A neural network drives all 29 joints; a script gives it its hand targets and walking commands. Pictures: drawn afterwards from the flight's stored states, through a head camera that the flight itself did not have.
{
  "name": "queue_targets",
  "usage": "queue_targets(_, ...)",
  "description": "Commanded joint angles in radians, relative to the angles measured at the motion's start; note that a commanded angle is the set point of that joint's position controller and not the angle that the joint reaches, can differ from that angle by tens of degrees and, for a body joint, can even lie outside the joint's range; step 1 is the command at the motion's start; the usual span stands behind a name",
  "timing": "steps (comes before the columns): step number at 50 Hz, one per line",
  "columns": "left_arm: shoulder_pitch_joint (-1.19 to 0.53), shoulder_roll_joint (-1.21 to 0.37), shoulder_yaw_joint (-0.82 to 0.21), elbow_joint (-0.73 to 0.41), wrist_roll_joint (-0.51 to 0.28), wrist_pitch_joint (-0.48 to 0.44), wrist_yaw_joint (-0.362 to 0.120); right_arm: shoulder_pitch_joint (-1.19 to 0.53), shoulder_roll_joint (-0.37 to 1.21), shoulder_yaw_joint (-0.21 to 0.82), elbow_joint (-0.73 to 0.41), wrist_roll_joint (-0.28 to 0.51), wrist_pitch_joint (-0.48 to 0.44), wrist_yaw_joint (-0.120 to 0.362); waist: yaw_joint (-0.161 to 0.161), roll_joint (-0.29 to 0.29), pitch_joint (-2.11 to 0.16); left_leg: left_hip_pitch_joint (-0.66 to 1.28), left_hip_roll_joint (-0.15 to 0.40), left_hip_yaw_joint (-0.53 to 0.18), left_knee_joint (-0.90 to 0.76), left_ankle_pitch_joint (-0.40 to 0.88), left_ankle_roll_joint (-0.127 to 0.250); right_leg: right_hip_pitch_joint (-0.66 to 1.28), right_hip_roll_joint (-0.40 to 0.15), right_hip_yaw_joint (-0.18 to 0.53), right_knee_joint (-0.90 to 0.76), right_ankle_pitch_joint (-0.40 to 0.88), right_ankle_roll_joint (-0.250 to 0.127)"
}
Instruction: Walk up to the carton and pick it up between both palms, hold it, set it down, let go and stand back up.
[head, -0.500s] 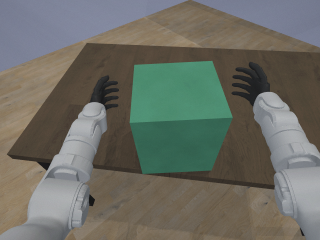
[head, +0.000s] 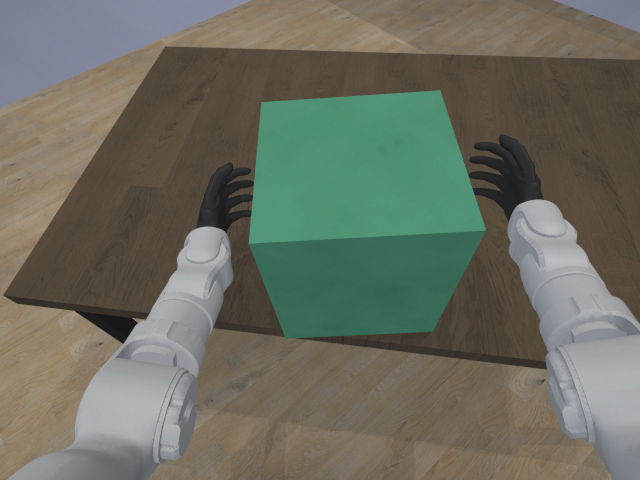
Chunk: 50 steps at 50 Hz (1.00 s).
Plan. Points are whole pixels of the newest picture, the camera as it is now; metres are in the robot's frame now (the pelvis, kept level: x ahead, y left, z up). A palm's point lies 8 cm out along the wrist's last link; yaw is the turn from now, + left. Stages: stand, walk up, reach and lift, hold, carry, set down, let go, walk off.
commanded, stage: reach and lift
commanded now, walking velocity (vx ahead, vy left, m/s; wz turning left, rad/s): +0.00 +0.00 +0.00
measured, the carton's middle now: (354, 227) +0.44 +0.03 +0.05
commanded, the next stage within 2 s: none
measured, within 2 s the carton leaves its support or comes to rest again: leaves its support in 1.88 s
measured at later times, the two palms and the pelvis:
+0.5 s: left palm (231, 227) +0.41 +0.18 +0.07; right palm (483, 202) +0.47 -0.12 +0.08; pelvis -0.01 +0.00 +0.00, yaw +0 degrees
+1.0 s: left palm (222, 239) +0.38 +0.18 +0.08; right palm (478, 222) +0.44 -0.11 +0.08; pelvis -0.02 +0.00 +0.01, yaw +0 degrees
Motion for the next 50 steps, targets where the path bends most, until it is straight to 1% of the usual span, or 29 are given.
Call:
queue_targets(1, -0.397, 0.070, 0.122, -0.226, 0.043, -0.087, -0.010, -0.432, -0.039, -0.028, -0.144, 0.004, -0.096, -0.010, 0.034, -0.143, -0.862, 0.173, 0.041, 0.069, 0.094, 0.497, -0.036, 0.619, -0.031, 0.072, 0.076, 0.770, 0.103)
queue_targets(3, -0.404, 0.044, 0.134, -0.251, 0.056, -0.090, -0.013, -0.438, -0.020, -0.047, -0.149, -0.020, -0.099, -0.012, 0.025, -0.139, -0.841, 0.167, 0.038, 0.068, 0.078, 0.478, -0.032, 0.622, -0.030, 0.071, 0.076, 0.750, 0.109)
queue_targets(4, -0.408, 0.026, 0.143, -0.253, 0.064, -0.096, -0.012, -0.443, 0.009, -0.047, -0.147, -0.027, -0.095, -0.013, 0.036, -0.153, -0.854, 0.164, 0.037, 0.069, 0.077, 0.459, -0.029, 0.632, -0.033, 0.075, 0.074, 0.734, 0.108)
queue_targets(5, -0.374, 0.019, 0.153, -0.230, 0.079, -0.091, -0.008, -0.434, 0.005, -0.062, -0.137, -0.049, -0.095, -0.010, 0.024, -0.168, -0.843, 0.163, 0.042, 0.068, 0.072, 0.475, -0.026, 0.625, -0.024, 0.069, 0.074, 0.741, 0.110)
queue_targets(6, -0.358, 0.013, 0.166, -0.253, 0.089, -0.093, -0.009, -0.432, 0.016, -0.059, -0.166, -0.048, -0.106, -0.017, 0.033, -0.162, -0.860, 0.166, 0.037, 0.076, 0.073, 0.488, -0.027, 0.648, -0.029, 0.069, 0.075, 0.788, 0.114)
queue_targets(9, -0.356, -0.046, 0.182, -0.257, 0.127, -0.090, -0.022, -0.434, 0.083, -0.069, -0.157, -0.085, -0.105, -0.011, 0.021, -0.170, -0.806, 0.164, 0.038, 0.067, 0.042, 0.463, -0.020, 0.674, -0.037, 0.069, 0.069, 0.789, 0.121)
queue_targets(10, -0.364, -0.014, 0.234, -0.231, 0.159, -0.083, -0.028, -0.431, 0.081, -0.100, -0.161, -0.112, -0.101, -0.014, 0.033, -0.173, -0.784, 0.132, 0.030, 0.081, 0.028, 0.412, -0.010, 0.692, -0.047, 0.076, 0.054, 0.756, 0.123)
queue_targets(11, -0.389, -0.029, 0.235, -0.261, 0.167, -0.090, -0.026, -0.447, 0.088, -0.113, -0.166, -0.128, -0.107, -0.015, 0.024, -0.187, -0.787, 0.130, 0.034, 0.077, 0.019, 0.417, -0.011, 0.709, -0.049, 0.078, 0.061, 0.767, 0.128)
queue_targets(12, -0.363, -0.049, 0.251, -0.259, 0.196, -0.080, -0.023, -0.436, 0.099, -0.118, -0.120, -0.130, -0.112, -0.014, 0.022, -0.161, -0.753, 0.137, 0.037, 0.079, 0.003, 0.423, -0.021, 0.708, -0.052, 0.068, 0.060, 0.758, 0.131)
queue_targets(14, -0.392, -0.109, 0.259, -0.269, 0.226, -0.077, -0.034, -0.443, 0.163, -0.154, -0.139, -0.182, -0.109, 0.001, 0.029, -0.157, -0.754, 0.186, 0.032, 0.089, 0.021, 0.446, -0.022, 0.693, -0.049, 0.061, 0.043, 0.716, 0.117)
queue_targets(16, -0.405, -0.152, 0.286, -0.258, 0.270, -0.076, -0.052, -0.429, 0.215, -0.207, -0.130, -0.256, -0.115, 0.004, 0.008, -0.170, -0.706, 0.161, 0.025, 0.097, -0.005, 0.384, -0.015, 0.734, -0.057, 0.061, 0.038, 0.728, 0.121)
queue_targets(17, -0.425, -0.192, 0.292, -0.264, 0.284, -0.077, -0.063, -0.452, 0.262, -0.233, -0.136, -0.292, -0.116, 0.009, 0.015, -0.185, -0.698, 0.157, 0.021, 0.100, -0.009, 0.365, -0.008, 0.728, -0.061, 0.061, 0.031, 0.703, 0.122)
queue_targets(18, -0.409, -0.207, 0.308, -0.257, 0.307, -0.070, -0.071, -0.421, 0.277, -0.269, -0.112, -0.338, -0.121, 0.007, -0.012, -0.190, -0.646, 0.174, 0.020, 0.100, -0.025, 0.352, -0.009, 0.742, -0.067, 0.060, 0.027, 0.710, 0.127)
queue_targets(19, -0.436, -0.236, 0.323, -0.248, 0.331, -0.063, -0.076, -0.413, 0.315, -0.302, -0.107, -0.383, -0.114, 0.010, -0.001, -0.178, -0.640, 0.161, 0.020, 0.108, -0.035, 0.331, -0.007, 0.753, -0.068, 0.054, 0.027, 0.675, 0.124)
queue_targets(20, -0.457, -0.249, 0.334, -0.249, 0.353, -0.057, -0.086, -0.427, 0.339, -0.329, -0.132, -0.431, -0.121, 0.015, -0.011, -0.193, -0.627, 0.170, 0.018, 0.113, -0.045, 0.301, 0.001, 0.769, -0.075, 0.056, 0.012, 0.646, 0.123)
queue_targets(21, -0.452, -0.269, 0.322, -0.261, 0.381, -0.053, -0.079, -0.387, 0.351, -0.388, -0.121, -0.489, -0.123, 0.010, -0.037, -0.148, -0.626, 0.209, 0.013, 0.119, -0.045, 0.291, -0.010, 0.738, -0.065, 0.039, 0.003, 0.589, 0.115)
queue_targets(25, -0.461, -0.388, 0.311, -0.315, 0.426, -0.034, -0.073, -0.379, 0.482, -0.442, -0.115, -0.578, -0.120, 0.048, -0.008, -0.097, -0.614, 0.342, 0.024, 0.125, -0.025, 0.368, -0.026, 0.624, -0.040, 0.010, -0.038, 0.439, 0.079)
queue_targets(26, -0.460, -0.401, 0.317, -0.310, 0.435, -0.019, -0.071, -0.375, 0.476, -0.465, -0.115, -0.607, -0.120, 0.053, -0.017, -0.092, -0.579, 0.373, 0.030, 0.122, -0.018, 0.366, -0.032, 0.601, -0.045, -0.003, -0.051, 0.414, 0.076)
queue_targets(28, -0.453, -0.404, 0.346, -0.309, 0.455, -0.012, -0.064, -0.371, 0.507, -0.482, -0.124, -0.638, -0.114, 0.059, 0.008, -0.121, -0.586, 0.350, 0.027, 0.136, -0.022, 0.342, -0.010, 0.618, -0.045, 0.003, -0.059, 0.411, 0.077)
queue_targets(32, -0.445, -0.396, 0.383, -0.291, 0.486, 0.004, -0.060, -0.374, 0.552, -0.515, -0.149, -0.661, -0.096, 0.067, 0.025, -0.125, -0.521, 0.316, 0.016, 0.156, -0.046, 0.276, 0.003, 0.665, -0.042, 0.008, -0.058, 0.376, 0.072)
queue_targets(33, -0.477, -0.406, 0.370, -0.314, 0.483, 0.007, -0.059, -0.396, 0.542, -0.546, -0.133, -0.680, -0.093, 0.068, -0.009, -0.120, -0.520, 0.338, 0.019, 0.147, -0.052, 0.277, 0.001, 0.649, -0.038, 0.000, -0.069, 0.338, 0.067)
queue_targets(34, -0.477, -0.439, 0.366, -0.298, 0.480, 0.003, -0.068, -0.408, 0.594, -0.526, -0.174, -0.688, -0.102, 0.076, 0.008, -0.140, -0.531, 0.330, 0.021, 0.150, -0.047, 0.262, 0.008, 0.659, -0.044, 0.005, -0.064, 0.362, 0.071)
queue_targets(38, -0.520, -0.486, 0.325, -0.324, 0.476, 0.016, -0.060, -0.402, 0.614, -0.574, -0.141, -0.707, -0.092, 0.086, -0.025, -0.076, -0.537, 0.405, 0.031, 0.144, -0.040, 0.278, -0.007, 0.588, -0.029, -0.018, -0.077, 0.285, 0.058)
queue_targets(39, -0.515, -0.450, 0.347, -0.328, 0.480, 0.018, -0.051, -0.407, 0.581, -0.575, -0.148, -0.712, -0.089, 0.081, -0.011, -0.088, -0.537, 0.387, 0.030, 0.146, -0.043, 0.265, 0.000, 0.592, -0.033, -0.008, -0.079, 0.280, 0.061)
queue_targets(40, -0.527, -0.457, 0.336, -0.326, 0.479, 0.022, -0.055, -0.407, 0.593, -0.595, -0.147, -0.728, -0.084, 0.083, -0.029, -0.090, -0.525, 0.393, 0.032, 0.140, -0.047, 0.246, 0.003, 0.589, -0.035, -0.009, -0.087, 0.255, 0.060)
queue_targets(43, -0.511, -0.501, 0.332, -0.308, 0.483, 0.030, -0.065, -0.414, 0.655, -0.590, -0.158, -0.740, -0.077, 0.098, -0.021, -0.080, -0.520, 0.420, 0.033, 0.143, -0.039, 0.265, -0.002, 0.579, -0.035, -0.014, -0.092, 0.246, 0.056)
queue_targets(46, -0.536, -0.528, 0.323, -0.315, 0.493, 0.040, -0.065, -0.434, 0.665, -0.624, -0.158, -0.764, -0.072, 0.104, -0.034, -0.062, -0.514, 0.403, 0.032, 0.144, -0.057, 0.225, -0.006, 0.590, -0.038, -0.020, -0.094, 0.213, 0.057)
queue_targets(49, -0.550, -0.604, 0.306, -0.305, 0.494, 0.039, -0.085, -0.447, 0.753, -0.606, -0.177, -0.777, -0.081, 0.127, -0.034, -0.068, -0.534, 0.427, 0.040, 0.136, -0.046, 0.263, -0.005, 0.580, -0.038, -0.020, -0.098, 0.222, 0.055)
queue_targets(50, -0.527, -0.592, 0.322, -0.308, 0.508, 0.042, -0.081, -0.453, 0.743, -0.604, -0.168, -0.774, -0.083, 0.130, -0.021, -0.070, -0.524, 0.435, 0.039, 0.136, -0.043, 0.289, -0.005, 0.586, -0.035, -0.017, -0.094, 0.239, 0.053)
